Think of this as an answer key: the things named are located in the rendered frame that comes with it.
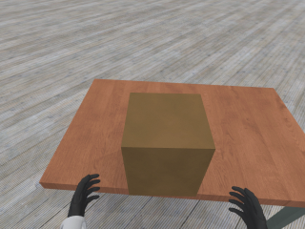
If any robot left hand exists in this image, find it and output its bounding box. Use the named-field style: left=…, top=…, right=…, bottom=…
left=67, top=174, right=101, bottom=218

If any carton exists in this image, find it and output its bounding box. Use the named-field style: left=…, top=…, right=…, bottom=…
left=121, top=93, right=215, bottom=197

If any table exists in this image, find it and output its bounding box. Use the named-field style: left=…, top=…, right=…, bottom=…
left=39, top=78, right=305, bottom=229

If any robot right hand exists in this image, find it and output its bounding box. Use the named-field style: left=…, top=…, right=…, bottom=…
left=229, top=186, right=268, bottom=229

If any left robot forearm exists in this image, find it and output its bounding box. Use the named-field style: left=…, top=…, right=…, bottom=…
left=60, top=216, right=87, bottom=229

